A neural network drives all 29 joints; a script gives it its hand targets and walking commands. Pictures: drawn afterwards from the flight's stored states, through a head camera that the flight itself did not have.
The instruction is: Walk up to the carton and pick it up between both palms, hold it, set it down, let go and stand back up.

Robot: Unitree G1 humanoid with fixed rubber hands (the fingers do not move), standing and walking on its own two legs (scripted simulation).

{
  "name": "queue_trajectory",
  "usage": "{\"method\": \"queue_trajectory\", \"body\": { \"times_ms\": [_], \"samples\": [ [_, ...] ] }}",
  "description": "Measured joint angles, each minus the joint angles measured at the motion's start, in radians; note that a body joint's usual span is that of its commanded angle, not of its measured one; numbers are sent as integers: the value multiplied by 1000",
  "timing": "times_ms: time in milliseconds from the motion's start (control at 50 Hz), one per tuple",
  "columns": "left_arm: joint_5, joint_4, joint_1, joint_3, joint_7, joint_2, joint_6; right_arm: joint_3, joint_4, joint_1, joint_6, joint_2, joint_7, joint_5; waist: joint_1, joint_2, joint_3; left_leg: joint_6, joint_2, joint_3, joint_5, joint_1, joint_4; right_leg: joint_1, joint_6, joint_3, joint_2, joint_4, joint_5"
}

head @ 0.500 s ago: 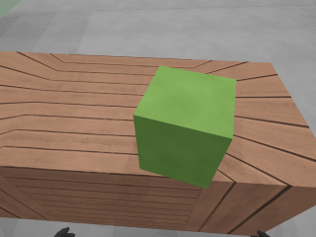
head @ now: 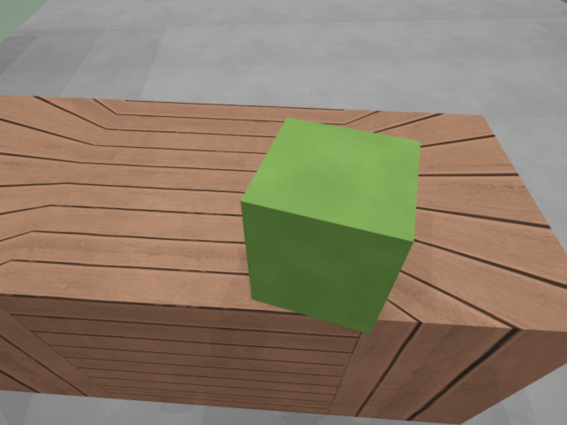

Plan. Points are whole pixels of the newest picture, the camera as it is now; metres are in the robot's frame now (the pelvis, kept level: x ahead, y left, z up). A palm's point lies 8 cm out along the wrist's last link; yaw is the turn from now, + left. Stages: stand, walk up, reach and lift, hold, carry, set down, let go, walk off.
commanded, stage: stand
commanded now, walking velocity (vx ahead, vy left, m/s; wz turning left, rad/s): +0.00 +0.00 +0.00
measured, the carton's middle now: (329, 226) +0.42 -0.05 +0.04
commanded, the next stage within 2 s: walk up in 0.70 s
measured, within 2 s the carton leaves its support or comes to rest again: neither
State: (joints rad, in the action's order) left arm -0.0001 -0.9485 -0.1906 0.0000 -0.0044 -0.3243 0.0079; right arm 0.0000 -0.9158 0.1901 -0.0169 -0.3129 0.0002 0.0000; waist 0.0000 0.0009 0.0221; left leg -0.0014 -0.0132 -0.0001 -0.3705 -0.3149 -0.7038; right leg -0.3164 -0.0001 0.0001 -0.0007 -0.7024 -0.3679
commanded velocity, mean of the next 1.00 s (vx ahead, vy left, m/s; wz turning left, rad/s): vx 0.00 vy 0.00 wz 0.00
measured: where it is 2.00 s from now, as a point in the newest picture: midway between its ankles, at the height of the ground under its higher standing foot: outside the picture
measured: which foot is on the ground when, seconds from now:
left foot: down 0.00-1.00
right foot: down 0.00-1.00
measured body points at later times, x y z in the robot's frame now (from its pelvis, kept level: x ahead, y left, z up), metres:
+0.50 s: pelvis -0.01 +0.00 +0.00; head -0.01 +0.00 +0.45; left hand +0.06 +0.29 -0.13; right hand +0.07 -0.28 -0.13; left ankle +0.00 +0.12 -0.72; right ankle +0.00 -0.12 -0.72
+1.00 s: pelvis -0.02 +0.00 +0.00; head -0.02 +0.00 +0.45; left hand +0.05 +0.29 -0.13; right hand +0.06 -0.29 -0.13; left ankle +0.00 +0.12 -0.72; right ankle +0.00 -0.12 -0.72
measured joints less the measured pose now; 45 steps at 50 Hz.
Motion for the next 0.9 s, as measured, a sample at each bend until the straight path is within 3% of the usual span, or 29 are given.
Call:
{"method": "queue_trajectory", "body": {
  "times_ms": [900],
  "samples": [
    [0,-98,0,0,0,-1,0,0,-98,-1,-1,-1,0,0,0,0,0,0,0,0,40,0,29,1,0,0,0,31,42]
  ]
}}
